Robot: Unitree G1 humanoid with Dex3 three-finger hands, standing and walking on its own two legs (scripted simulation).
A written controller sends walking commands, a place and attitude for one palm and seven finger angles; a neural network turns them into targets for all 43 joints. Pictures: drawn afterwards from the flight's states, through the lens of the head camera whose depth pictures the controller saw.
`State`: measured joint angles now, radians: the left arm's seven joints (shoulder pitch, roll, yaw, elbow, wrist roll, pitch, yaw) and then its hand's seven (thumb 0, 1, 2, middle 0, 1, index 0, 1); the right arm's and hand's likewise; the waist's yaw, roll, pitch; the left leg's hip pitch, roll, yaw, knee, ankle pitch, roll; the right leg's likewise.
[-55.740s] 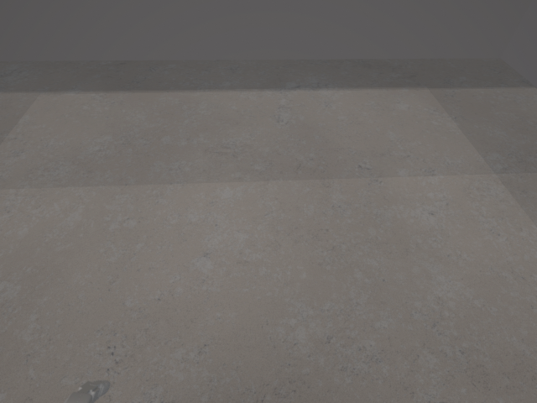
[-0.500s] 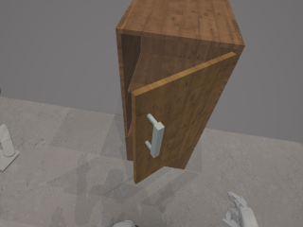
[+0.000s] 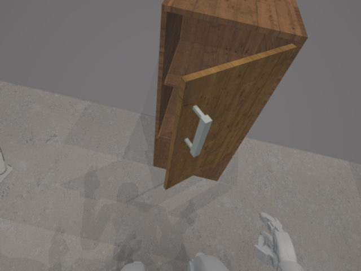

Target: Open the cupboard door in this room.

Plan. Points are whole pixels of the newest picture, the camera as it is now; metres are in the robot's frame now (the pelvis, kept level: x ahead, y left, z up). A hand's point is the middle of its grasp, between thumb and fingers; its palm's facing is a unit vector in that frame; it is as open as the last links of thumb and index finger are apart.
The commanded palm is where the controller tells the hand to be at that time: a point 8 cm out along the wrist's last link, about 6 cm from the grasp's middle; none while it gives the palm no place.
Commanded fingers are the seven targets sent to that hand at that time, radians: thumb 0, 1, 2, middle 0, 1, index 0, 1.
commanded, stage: stop stepping back and stand still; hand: left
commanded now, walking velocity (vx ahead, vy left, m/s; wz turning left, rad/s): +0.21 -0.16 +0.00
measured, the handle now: (195, 132) +0.46 -0.01 +0.00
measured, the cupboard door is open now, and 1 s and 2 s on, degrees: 42 42 42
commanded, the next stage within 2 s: let the arm hang, fingers relaxed in 0.92 s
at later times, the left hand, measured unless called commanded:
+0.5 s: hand (19, 220) +0.16 +0.23 +0.17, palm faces +0.41 -0.83 -0.38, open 7.4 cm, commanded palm +0.10 +0.27 +0.18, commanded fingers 0.00 0.90 0.90 -0.20 -0.30 -0.20 -0.30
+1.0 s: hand (2, 244) +0.13 +0.25 +0.15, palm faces +0.37 -0.83 -0.42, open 7.4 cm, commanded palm none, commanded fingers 0.00 0.90 0.90 -0.20 -0.30 -0.20 -0.30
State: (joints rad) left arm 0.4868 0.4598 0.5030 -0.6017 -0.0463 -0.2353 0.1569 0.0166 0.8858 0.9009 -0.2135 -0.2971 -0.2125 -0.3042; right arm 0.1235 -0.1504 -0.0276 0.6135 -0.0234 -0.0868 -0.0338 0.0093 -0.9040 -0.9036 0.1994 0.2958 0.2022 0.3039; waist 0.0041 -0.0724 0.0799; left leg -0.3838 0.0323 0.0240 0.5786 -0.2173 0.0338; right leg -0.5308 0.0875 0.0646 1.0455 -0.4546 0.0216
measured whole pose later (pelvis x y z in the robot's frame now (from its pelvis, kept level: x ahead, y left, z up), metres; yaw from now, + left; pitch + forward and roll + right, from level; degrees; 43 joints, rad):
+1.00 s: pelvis -0.09 -0.01 +0.01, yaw -5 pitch +0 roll -1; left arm 0.51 0.37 0.39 -0.41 -0.04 -0.18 0.15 0.02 0.89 0.90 -0.21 -0.30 -0.21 -0.30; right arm 0.21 -0.19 0.03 0.64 0.00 -0.11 -0.06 0.01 -0.90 -0.90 0.20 0.30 0.20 0.30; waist 0.01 0.00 0.02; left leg -0.30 -0.01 0.06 0.44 -0.14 0.05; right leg -0.10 0.02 -0.03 0.41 -0.31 -0.01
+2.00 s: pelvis -0.10 -0.02 +0.00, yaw -3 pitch -2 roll +0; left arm 0.33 0.08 0.00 1.14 0.01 -0.01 0.04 0.00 0.91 0.90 -0.20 -0.29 -0.20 -0.30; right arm 0.31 -0.10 0.00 1.17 -0.02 0.02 -0.03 0.00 -0.91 -0.90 0.20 0.30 0.20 0.30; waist -0.02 -0.01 0.02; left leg -0.27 -0.03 0.03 0.44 -0.13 0.04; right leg -0.08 0.01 -0.06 0.46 -0.34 -0.03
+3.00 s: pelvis -0.07 -0.03 +0.00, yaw -7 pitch -2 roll +0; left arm 0.34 0.12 0.04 1.11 0.01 0.02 0.04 0.00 0.91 0.90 -0.20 -0.29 -0.20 -0.30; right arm 0.23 -0.14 -0.02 1.14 -0.02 0.04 -0.05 0.00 -0.92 -0.90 0.20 0.30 0.20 0.30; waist 0.01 -0.01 0.07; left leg -0.27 0.02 0.07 0.52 -0.22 0.01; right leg -0.05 0.05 -0.02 0.45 -0.37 -0.05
